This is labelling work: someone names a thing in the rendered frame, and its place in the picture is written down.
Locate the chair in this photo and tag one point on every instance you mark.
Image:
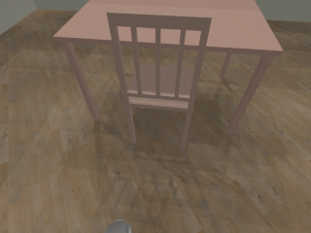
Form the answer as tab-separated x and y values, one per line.
159	87

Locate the left robot thigh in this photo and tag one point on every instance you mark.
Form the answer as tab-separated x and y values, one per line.
119	227

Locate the table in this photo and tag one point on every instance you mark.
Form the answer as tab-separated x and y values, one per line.
237	26

